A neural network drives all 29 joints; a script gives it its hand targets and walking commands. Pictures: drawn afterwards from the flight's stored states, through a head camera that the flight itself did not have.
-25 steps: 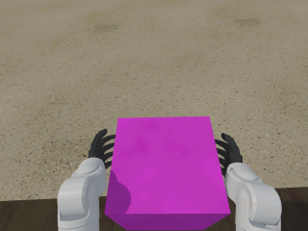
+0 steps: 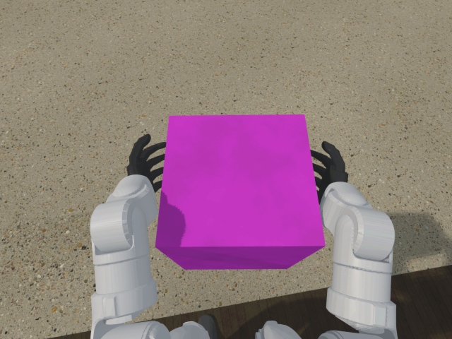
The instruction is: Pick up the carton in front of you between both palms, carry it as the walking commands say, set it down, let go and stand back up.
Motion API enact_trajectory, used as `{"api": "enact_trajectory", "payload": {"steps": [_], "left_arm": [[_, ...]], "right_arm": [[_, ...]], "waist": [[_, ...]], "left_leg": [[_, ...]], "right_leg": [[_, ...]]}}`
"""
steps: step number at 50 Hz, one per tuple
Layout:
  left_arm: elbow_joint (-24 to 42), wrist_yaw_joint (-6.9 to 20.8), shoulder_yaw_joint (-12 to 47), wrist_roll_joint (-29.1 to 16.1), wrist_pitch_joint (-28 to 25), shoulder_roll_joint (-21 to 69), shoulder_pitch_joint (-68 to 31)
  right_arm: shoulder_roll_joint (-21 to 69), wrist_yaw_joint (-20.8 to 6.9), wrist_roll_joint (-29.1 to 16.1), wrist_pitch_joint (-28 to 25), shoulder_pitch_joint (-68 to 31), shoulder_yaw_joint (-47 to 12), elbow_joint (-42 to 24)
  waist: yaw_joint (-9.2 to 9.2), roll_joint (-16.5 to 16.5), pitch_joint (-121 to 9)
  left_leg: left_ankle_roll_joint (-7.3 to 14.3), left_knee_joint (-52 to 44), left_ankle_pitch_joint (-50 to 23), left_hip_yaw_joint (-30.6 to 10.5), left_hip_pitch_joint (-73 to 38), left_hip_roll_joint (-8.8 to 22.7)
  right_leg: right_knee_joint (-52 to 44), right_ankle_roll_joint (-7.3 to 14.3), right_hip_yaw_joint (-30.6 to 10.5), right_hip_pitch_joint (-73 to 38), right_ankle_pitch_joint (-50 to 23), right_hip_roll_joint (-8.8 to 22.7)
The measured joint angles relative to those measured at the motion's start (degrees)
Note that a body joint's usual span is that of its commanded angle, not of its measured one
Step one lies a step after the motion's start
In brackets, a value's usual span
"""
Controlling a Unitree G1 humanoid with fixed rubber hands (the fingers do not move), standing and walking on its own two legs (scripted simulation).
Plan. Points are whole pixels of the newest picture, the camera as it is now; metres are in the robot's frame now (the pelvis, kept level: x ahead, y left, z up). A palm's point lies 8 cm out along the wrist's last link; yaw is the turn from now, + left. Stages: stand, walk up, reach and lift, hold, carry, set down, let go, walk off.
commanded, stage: carry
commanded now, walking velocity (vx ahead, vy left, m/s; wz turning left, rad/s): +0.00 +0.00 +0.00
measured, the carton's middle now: (236, 203) +0.35 -0.01 +0.00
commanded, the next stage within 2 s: none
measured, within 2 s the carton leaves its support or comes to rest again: neither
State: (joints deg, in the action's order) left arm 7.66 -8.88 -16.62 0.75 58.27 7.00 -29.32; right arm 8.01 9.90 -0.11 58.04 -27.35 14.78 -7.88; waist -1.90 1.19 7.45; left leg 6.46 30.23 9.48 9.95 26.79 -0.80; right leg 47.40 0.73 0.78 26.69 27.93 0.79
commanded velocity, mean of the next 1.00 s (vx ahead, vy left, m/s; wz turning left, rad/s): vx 0.00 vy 0.00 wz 0.00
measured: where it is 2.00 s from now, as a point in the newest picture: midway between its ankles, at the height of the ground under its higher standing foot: outside the picture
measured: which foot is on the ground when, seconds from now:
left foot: down 0.00-1.00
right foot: up 0.00-0.04, down 0.06-1.00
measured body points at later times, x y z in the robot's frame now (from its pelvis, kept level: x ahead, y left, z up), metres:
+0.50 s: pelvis +0.11 -0.02 +0.01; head +0.13 -0.02 +0.46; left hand +0.45 +0.15 +0.12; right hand +0.46 -0.15 +0.11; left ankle +0.07 +0.06 -0.72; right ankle +0.05 -0.12 -0.72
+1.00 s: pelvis +0.08 -0.03 +0.01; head +0.06 -0.03 +0.46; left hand +0.42 +0.14 +0.12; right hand +0.42 -0.17 +0.12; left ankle +0.07 +0.06 -0.73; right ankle +0.05 -0.12 -0.73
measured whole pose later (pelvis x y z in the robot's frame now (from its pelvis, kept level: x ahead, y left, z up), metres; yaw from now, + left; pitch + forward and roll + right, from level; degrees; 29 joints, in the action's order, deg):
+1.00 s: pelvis +0.08 -0.03 +0.01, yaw +2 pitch +2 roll +0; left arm -2.1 -8.6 -16.1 3.3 61.3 6.1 -28.8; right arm 6.9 9.2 3.2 62.9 -27.8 14.9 0.9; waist 0.1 0.1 -5.7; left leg 2.6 30.3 16.6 7.0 16.2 0.2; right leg 30.2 1.9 3.4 14.1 18.6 -0.6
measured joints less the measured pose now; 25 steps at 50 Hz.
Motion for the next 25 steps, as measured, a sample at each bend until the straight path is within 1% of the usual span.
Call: {"api": "enact_trajectory", "payload": {"steps": [2, 3, 4, 6, 10, 12, 16, 21, 25], "left_arm": [[2.5, 0.3, 0.6, -0.3, -0.9, 0.4, 1.1], [3.6, 0.4, 0.9, -0.5, -1.2, 0.5, 1.7], [4.4, 0.4, 1.2, -0.5, -1.6, 0.8, 2.4], [5.5, 0.4, 1.6, -0.3, -1.9, 1.1, 3.7], [5.0, 0.4, 2.1, 0.1, -1.1, 0.8, 4.0], [3.9, 0.4, 2.3, 0.3, -0.4, 0.3, 3.9], [1.1, 0.4, 2.1, 0.4, 1.2, -0.6, 3.3], [-2.7, 0.3, 1.7, 0.7, 2.2, -1.0, 1.8], [-5.1, 0.3, 1.4, 1.1, 2.5, -1.0, 0.8]], "right_arm": [[0.3, 0.0, -0.4, -0.6, 1.0, -0.4, -2.7], [0.3, 0.0, -0.5, -0.8, 1.5, -0.6, -3.9], [0.1, 0.0, -0.7, -0.8, 1.9, -1.0, -4.8], [-0.4, -0.1, -1.0, -0.4, 2.5, -1.6, -5.5], [-1.4, -0.1, -0.6, 1.0, 2.3, -2.5, -4.9], [-1.5, -0.2, -0.1, 1.7, 2.0, -2.7, -3.8], [-0.9, -0.3, 1.2, 3.0, 1.6, -2.2, -1.3], [-0.8, -0.4, 2.4, 4.1, 1.0, -1.5, 1.3], [-1.0, -0.5, 2.7, 4.6, 0.5, -0.9, 3.0]], "waist": [[0.13, -0.2, 0.5], [0.3, -0.3, 0.5], [0.45, -0.8, 0.4], [1.0, -1.9, -0.6], [1.72, -2.2, -3.6], [1.85, -1.9, -5.2], [2.13, -1.3, -8.0], [2.72, -1.4, -10.3], [2.63, -1.5, -11.4]], "left_leg": [[-0.3, 0.2, 1.2, -0.3, -0.8, -0.3], [-0.5, 0.9, 2.1, -0.3, -1.2, -0.4], [-0.7, 1.9, 3.3, -0.7, -1.5, -0.4], [-1.3, 2.9, 5.0, -1.1, -2.3, 0.1], [-2.2, 3.4, 6.4, -1.8, -3.8, 0.3], [-2.1, 3.4, 6.5, -2.1, -4.6, 0.3], [-2.0, 2.8, 6.2, -2.6, -6.4, 0.3], [-2.9, 1.7, 6.2, -2.9, -8.3, 0.4], [-3.5, 0.3, 6.8, -3.3, -9.7, 0.4]], "right_leg": [[-8.3, 0.3, 0.1, -0.5, -5.2, 0.1], [-12.4, 0.4, 0.5, -1.4, -10.0, 0.3], [-14.0, 0.2, 0.8, -2.4, -14.5, 0.3], [-13.7, 0.0, 1.2, -3.5, -13.6, -0.1], [-12.2, 0.9, 1.8, -4.8, -10.7, -0.4], [-11.5, 1.2, 2.2, -5.3, -10.8, -0.4], [-12.6, 0.9, 2.6, -7.5, -10.9, -0.4], [-15.1, 0.8, 2.9, -10.1, -10.7, -0.6], [-15.1, 1.0, 3.1, -10.9, -10.5, -0.7]]}}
